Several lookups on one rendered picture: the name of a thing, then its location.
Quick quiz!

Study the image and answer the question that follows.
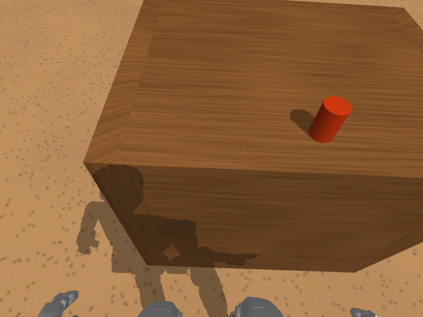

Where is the left robot hand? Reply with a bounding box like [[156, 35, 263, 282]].
[[38, 291, 79, 317]]

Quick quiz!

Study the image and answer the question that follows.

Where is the can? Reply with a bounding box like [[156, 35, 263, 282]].
[[309, 96, 352, 143]]

